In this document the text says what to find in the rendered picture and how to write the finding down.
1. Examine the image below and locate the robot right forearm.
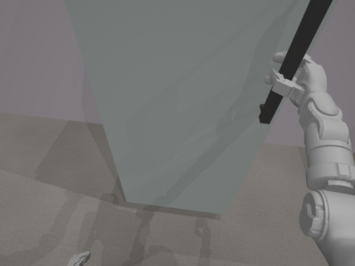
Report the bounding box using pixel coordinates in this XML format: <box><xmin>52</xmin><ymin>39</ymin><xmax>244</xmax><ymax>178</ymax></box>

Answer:
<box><xmin>298</xmin><ymin>92</ymin><xmax>355</xmax><ymax>195</ymax></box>

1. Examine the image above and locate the handle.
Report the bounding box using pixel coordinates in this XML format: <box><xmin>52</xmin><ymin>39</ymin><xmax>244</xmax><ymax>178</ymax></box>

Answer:
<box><xmin>259</xmin><ymin>0</ymin><xmax>333</xmax><ymax>124</ymax></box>

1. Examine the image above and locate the fridge door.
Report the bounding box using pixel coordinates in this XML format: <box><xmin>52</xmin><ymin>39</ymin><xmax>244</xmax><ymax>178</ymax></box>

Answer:
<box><xmin>65</xmin><ymin>0</ymin><xmax>338</xmax><ymax>214</ymax></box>

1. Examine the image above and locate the robot right upper arm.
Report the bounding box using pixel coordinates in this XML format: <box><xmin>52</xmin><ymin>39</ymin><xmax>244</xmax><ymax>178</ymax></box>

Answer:
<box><xmin>299</xmin><ymin>190</ymin><xmax>355</xmax><ymax>266</ymax></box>

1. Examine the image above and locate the robot right hand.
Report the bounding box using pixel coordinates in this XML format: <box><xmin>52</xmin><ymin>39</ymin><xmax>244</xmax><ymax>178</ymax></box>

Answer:
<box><xmin>264</xmin><ymin>51</ymin><xmax>327</xmax><ymax>108</ymax></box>

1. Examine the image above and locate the robot left hand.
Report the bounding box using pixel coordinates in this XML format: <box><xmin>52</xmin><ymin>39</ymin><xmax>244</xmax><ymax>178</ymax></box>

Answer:
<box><xmin>67</xmin><ymin>251</ymin><xmax>90</xmax><ymax>266</ymax></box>

